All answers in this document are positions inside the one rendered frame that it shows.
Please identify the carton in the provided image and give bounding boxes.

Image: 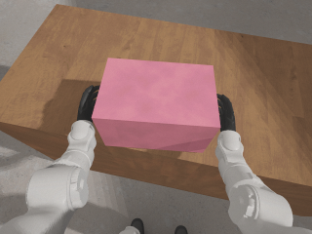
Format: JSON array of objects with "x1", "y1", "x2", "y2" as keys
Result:
[{"x1": 92, "y1": 58, "x2": 221, "y2": 153}]

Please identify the right robot hand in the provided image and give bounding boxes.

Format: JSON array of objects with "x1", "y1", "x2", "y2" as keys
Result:
[{"x1": 216, "y1": 94, "x2": 236, "y2": 132}]

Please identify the left robot forearm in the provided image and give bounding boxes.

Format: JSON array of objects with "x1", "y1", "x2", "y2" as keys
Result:
[{"x1": 25, "y1": 120, "x2": 97, "y2": 208}]

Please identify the left robot upper arm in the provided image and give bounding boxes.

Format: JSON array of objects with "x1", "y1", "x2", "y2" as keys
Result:
[{"x1": 0, "y1": 165, "x2": 89, "y2": 234}]

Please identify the right robot forearm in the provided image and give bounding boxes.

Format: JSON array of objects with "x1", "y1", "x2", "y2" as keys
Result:
[{"x1": 214, "y1": 130, "x2": 293, "y2": 222}]

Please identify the robot left shin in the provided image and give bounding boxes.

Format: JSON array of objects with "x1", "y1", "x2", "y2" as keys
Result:
[{"x1": 125, "y1": 226, "x2": 139, "y2": 233}]

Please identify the left robot hand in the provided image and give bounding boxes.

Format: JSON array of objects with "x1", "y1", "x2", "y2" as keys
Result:
[{"x1": 77, "y1": 85, "x2": 100, "y2": 123}]

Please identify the right robot upper arm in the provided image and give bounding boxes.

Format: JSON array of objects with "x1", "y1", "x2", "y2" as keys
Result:
[{"x1": 228, "y1": 184, "x2": 312, "y2": 234}]

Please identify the robot left foot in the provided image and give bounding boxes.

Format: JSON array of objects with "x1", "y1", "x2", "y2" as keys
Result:
[{"x1": 131, "y1": 218, "x2": 144, "y2": 234}]

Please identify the pedestal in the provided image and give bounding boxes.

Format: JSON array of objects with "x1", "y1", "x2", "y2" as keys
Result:
[{"x1": 0, "y1": 4, "x2": 312, "y2": 216}]

